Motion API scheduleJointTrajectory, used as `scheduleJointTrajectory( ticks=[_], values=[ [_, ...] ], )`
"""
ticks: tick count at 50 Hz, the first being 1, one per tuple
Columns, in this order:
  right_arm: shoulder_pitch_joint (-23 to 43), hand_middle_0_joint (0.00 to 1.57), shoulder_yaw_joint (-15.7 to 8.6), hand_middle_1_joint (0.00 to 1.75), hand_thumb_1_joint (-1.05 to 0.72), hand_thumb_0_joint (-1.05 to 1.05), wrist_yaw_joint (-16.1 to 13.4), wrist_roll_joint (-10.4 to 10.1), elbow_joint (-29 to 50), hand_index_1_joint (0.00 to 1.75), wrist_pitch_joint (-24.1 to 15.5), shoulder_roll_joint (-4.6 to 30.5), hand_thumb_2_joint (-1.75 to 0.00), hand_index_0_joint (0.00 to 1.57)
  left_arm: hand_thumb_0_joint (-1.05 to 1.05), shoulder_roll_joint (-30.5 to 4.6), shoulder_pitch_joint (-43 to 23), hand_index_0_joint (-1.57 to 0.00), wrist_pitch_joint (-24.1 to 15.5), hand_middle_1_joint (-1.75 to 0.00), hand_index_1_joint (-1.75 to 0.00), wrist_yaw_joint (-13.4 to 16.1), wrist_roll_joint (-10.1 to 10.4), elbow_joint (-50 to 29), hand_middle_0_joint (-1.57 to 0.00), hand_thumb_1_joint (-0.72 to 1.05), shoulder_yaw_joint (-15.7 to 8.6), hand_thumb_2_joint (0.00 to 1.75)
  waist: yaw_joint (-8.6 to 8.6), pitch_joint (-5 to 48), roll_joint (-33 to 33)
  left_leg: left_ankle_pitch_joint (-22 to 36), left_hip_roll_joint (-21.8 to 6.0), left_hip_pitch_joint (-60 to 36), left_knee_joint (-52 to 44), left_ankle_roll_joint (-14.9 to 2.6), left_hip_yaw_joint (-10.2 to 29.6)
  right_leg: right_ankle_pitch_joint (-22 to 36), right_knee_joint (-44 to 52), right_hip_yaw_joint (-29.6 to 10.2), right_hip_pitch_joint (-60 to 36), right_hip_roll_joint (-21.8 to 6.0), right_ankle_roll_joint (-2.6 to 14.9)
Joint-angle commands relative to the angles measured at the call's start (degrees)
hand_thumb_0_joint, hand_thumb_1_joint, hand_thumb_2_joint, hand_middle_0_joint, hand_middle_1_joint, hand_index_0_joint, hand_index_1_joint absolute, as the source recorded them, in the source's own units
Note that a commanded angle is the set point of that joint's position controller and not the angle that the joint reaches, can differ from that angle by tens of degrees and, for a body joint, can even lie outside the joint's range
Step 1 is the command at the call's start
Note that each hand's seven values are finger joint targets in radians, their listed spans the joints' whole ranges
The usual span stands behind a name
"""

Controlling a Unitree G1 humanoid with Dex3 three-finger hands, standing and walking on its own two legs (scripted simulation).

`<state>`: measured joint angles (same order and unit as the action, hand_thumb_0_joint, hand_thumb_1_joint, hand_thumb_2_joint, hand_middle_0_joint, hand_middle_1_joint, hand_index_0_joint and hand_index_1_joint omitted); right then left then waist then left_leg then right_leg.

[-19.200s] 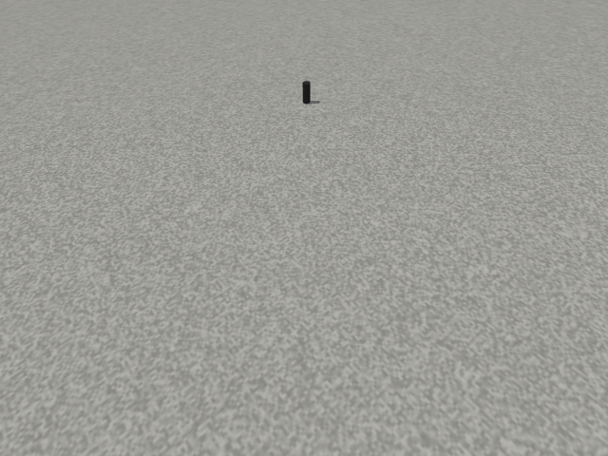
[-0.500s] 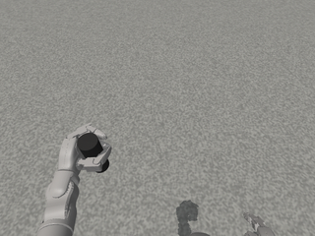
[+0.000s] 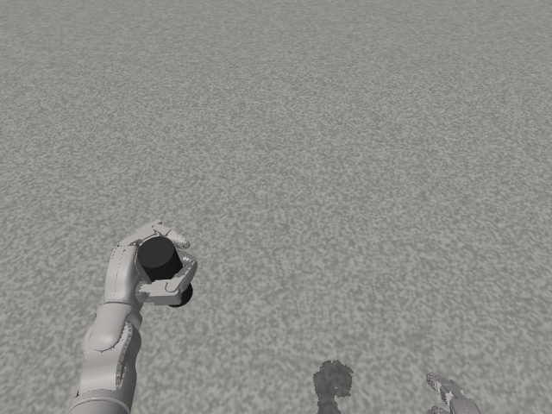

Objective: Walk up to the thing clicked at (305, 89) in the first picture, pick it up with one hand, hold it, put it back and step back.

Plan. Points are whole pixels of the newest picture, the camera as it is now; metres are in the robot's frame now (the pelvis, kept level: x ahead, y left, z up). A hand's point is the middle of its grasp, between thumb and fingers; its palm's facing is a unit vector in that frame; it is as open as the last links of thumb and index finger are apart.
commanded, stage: hold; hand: left
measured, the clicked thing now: (168, 274) +0.32 +0.18 +0.02
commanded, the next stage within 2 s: none
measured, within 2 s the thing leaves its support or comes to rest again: neither
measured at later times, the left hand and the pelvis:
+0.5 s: hand (170, 266) +0.32 +0.17 +0.05, palm faces -0.02 -1.00 -0.01, open 6.3 cm; pelvis +0.00 +0.00 +0.00, yaw +0 degrees
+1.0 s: hand (172, 267) +0.32 +0.17 +0.05, palm faces -0.02 -1.00 +0.00, open 6.3 cm; pelvis +0.00 +0.00 +0.00, yaw +0 degrees
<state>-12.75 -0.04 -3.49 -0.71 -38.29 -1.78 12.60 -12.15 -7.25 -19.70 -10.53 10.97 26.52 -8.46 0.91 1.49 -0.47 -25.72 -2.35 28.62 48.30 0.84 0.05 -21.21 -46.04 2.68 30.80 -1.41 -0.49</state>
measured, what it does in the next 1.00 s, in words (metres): stands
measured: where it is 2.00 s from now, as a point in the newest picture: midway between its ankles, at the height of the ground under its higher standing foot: outside the picture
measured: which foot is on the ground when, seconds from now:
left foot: down 0.00-1.00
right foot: down 0.00-1.00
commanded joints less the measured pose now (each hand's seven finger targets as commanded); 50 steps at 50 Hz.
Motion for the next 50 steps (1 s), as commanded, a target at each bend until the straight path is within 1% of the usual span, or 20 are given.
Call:
scheduleJointTrajectory(
  ticks=[1,2,4,6,8,10,18,19,21,22,24,32,33,38,40,42,43,45,46,50],
  values=[
    [1.1,0.2,-3.1,0.3,-0.89,0.0,-1.0,-0.3,6.4,0.3,-2.3,8.0,-0.9,0.2,0.0,-7.8,-15.6,-1.27,-4.6,-1.35,-1.34,0.2,1.4,-12.1,-1.26,0.56,-4.1,1.21,0.5,15.7,1.1,17.3,1.9,-4.4,-7.2,-1.19,-0.4,17.4,6.0,-0.2,-10.6,1.2,0.87],
    [1.5,0.2,-2.7,0.3,-0.89,0.0,-0.8,-0.1,6.6,0.3,-2.3,7.2,-0.9,0.2,0.0,-8.5,-17.9,-1.27,-5.2,-1.35,-1.34,0.1,1.3,-16.3,-1.26,0.57,-3.8,1.22,-0.03,16.3,-0.9,16.9,2.1,-4.7,-7.2,-1.12,-0.6,17.0,6.1,-0.4,-10.8,1.1,0.88],
    [2.1,0.2,-2.7,0.3,-0.9,0.0,-0.6,-0.1,6.8,0.3,-2.4,7.4,-0.9,0.2,0.0,-6.4,-15.8,-1.29,-4.9,-1.37,-1.36,-0.1,1.2,-12.4,-1.28,0.57,-2.4,1.22,0.61,14.1,-0.3,14.9,2.0,-4.2,-7.9,-1.04,-0.4,14.5,6.3,-0.2,-9.3,1.3,0.98],
    [1.6,0.2,-2.9,0.3,-0.89,0.0,-0.7,-0.2,6.8,0.3,-2.4,7.6,-0.9,0.2,0.0,-9.1,-18.3,-1.29,-5.4,-1.36,-1.36,0.1,1.3,-15.9,-1.28,0.58,-4.4,1.22,-0.21,17.2,-1.9,16.6,2.0,-5.4,-7.9,-0.87,-0.5,16.0,6.2,-0.3,-11.0,1.2,1.11],
    [1.8,0.2,-2.9,0.3,-0.9,0.0,-0.4,-0.3,6.8,0.3,-2.5,7.9,-0.9,0.2,0.0,-7.3,-18.5,-1.28,-5.2,-1.36,-1.35,-0.1,1.5,-14.8,-1.27,0.58,-2.6,1.22,0.54,14.9,-1.3,17.0,1.6,-5.3,-8.8,-0.54,0.2,15.4,5.7,0.3,-10.1,1.5,1.35],
    [1.7,0.2,-3.0,0.3,-0.9,0.0,-0.3,-0.3,6.7,0.3,-2.4,7.7,-0.9,0.2,0.0,-8.4,-18.1,-1.29,-5.4,-1.37,-1.36,0.0,1.3,-14.5,-1.28,0.57,-3.9,1.22,-0.28,16.0,-1.8,16.9,1.8,-5.5,-8.4,-0.56,0.0,15.3,6.0,0.1,-10.8,1.5,1.32],
    [1.1,0.2,-3.1,0.3,-0.9,0.0,-0.1,-0.3,6.3,0.3,-2.7,8.1,-0.9,0.2,0.0,-7.1,-18.6,-1.31,-4.8,-1.38,-1.37,-0.5,1.2,-11.7,-1.3,0.58,-2.2,1.23,0.82,14.7,-0.7,16.7,1.5,-5.2,-8.9,-0.64,0.2,15.2,6.3,0.2,-10.2,1.5,1.39],
    [1.4,0.2,-3.1,0.3,-0.89,0.0,0.0,-0.3,6.6,0.3,-2.7,7.9,-0.9,0.2,0.0,-8.1,-21.3,-1.31,-5.3,-1.38,-1.37,-0.5,1.4,-16.5,-1.3,0.58,-2.6,1.23,-0.01,16.5,-2.9,16.9,1.6,-6.5,-9.1,-0.48,0.1,15.3,6.4,0.1,-10.3,1.4,1.43],
    [0.9,0.2,-3.0,0.3,-0.89,0.0,-0.1,-0.3,6.1,0.3,-2.7,8.1,-0.9,0.2,0.0,-6.3,-18.1,-1.3,-4.7,-1.38,-1.36,-0.7,1.6,-10.6,-1.29,0.57,-1.8,1.22,0.72,13.8,-0.7,17.0,1.5,-5.4,-9.0,-0.55,0.3,15.2,6.3,0.4,-9.5,1.6,1.42],
    [1.0,0.2,-3.3,0.3,-0.89,0.0,0.1,-0.2,6.4,0.3,-2.8,8.1,-0.9,0.2,0.0,-8.5,-22.2,-1.3,-5.5,-1.37,-1.36,-0.6,1.6,-17.2,-1.28,0.58,-3.0,1.22,-0.13,17.8,-2.9,18.0,1.6,-6.8,-8.8,-0.38,0.3,15.9,6.2,0.2,-10.8,1.4,1.48],
    [0.9,0.2,-3.0,0.3,-0.9,0.0,0.1,-0.3,6.4,0.3,-2.8,7.8,-0.9,0.2,0.0,-6.8,-18.3,-1.31,-4.8,-1.38,-1.36,-0.5,1.6,-11.2,-1.3,0.59,-2.7,1.22,0.05,16.0,-0.5,16.8,1.7,-5.5,-8.6,-0.75,0.1,15.5,6.6,0.3,-11.0,1.5,1.25],
    [0.5,0.2,-3.3,0.3,-0.9,0.0,0.1,-0.3,6.1,0.3,-2.6,8.1,-0.9,0.2,0.0,-8.8,-19.4,-1.29,-5.6,-1.37,-1.36,0.0,1.2,-13.7,-1.28,0.59,-4.1,1.22,-0.33,17.6,-2.0,19.5,1.7,-6.6,-8.8,-0.46,0.0,17.5,6.1,0.1,-11.8,1.3,1.47],
    [1.0,0.2,-3.0,0.3,-0.9,0.0,0.3,-0.4,6.4,0.3,-2.6,8.0,-0.9,0.2,0.0,-7.3,-18.1,-1.29,-5.5,-1.37,-1.36,-0.1,1.2,-12.4,-1.28,0.58,-2.8,1.22,-0.05,15.5,-1.6,18.6,1.7,-6.2,-9.1,-0.48,0.0,16.6,6.4,0.2,-11.3,1.4,1.48],
    [1.2,0.2,-3.0,0.3,-0.9,0.0,0.2,-0.3,6.3,0.3,-2.8,7.9,-0.9,0.2,0.0,-6.0,-17.6,-1.31,-5.0,-1.38,-1.36,-0.3,1.3,-9.7,-1.29,0.55,-1.8,1.21,0.76,14.1,-0.2,16.8,1.7,-5.6,-9.1,-0.83,-0.1,15.6,7.0,0.0,-10.5,1.4,1.21],
    [0.9,0.2,-3.3,0.3,-0.9,0.0,0.2,-0.4,6.0,0.3,-2.7,8.0,-0.9,0.2,0.0,-8.2,-20.1,-1.3,-5.5,-1.38,-1.37,0.0,1.1,-12.3,-1.29,0.55,-3.6,1.23,0.13,16.1,-1.2,16.5,1.8,-6.0,-9.0,-0.88,-0.2,15.5,7.0,-0.1,-11.1,1.2,1.25],
    [1.5,0.2,-3.2,0.3,-0.89,0.0,0.3,-0.4,6.3,0.3,-2.7,8.1,-0.9,0.2,0.0,-6.9,-18.3,-1.31,-5.4,-1.39,-1.38,-0.5,1.3,-10.9,-1.3,0.56,-2.6,1.23,0.13,14.0,0.6,14.5,1.8,-4.9,-9.5,-1.05,-0.2,13.8,7.5,0.0,-10.6,1.3,1.21],
    [1.3,0.2,-3.2,0.3,-0.9,0.0,0.3,-0.3,6.5,0.3,-2.9,8.0,-0.9,0.2,0.0,-8.9,-21.5,-1.31,-6.2,-1.39,-1.38,-0.7,1.6,-15.5,-1.3,0.57,-3.7,1.23,-0.29,16.9,-2.1,15.4,2.0,-6.4,-9.2,-0.98,-0.4,14.6,7.4,-0.2,-11.3,1.2,1.2],
    [1.0,0.2,-3.0,0.3,-0.9,0.0,0.1,-0.4,6.1,0.3,-2.8,7.9,-0.9,0.2,0.0,-6.2,-17.2,-1.32,-5.1,-1.38,-1.37,-0.9,1.4,-8.7,-1.3,0.57,-2.0,1.21,0.83,15.1,1.0,15.6,2.0,-5.6,-9.0,-1.13,-0.3,15.1,7.6,0.0,-11.3,1.3,1.03],
    [1.3,0.2,-3.2,0.3,-0.9,0.0,0.2,-0.4,6.4,0.3,-3.0,8.1,-0.9,0.2,0.0,-8.3,-21.5,-1.31,-5.9,-1.38,-1.36,-0.7,1.7,-16.1,-1.29,0.58,-3.1,1.22,0.04,16.8,-1.7,15.7,2.0,-6.7,-9.3,-1.02,-0.4,15.2,7.6,-0.3,-11.4,1.1,1.15],
    [1.2,0.2,-2.9,0.3,-0.9,0.0,0.0,-0.4,5.9,0.3,-2.9,7.7,-0.9,0.2,0.0,-7.6,-20.1,-1.31,-5.6,-1.39,-1.38,-0.3,1.6,-10.6,-1.3,0.56,-3.6,1.22,0.55,14.2,0.7,14.5,2.1,-4.9,-8.9,-1.43,-0.7,14.7,8.1,-0.5,-10.9,0.9,0.78]
  ],
)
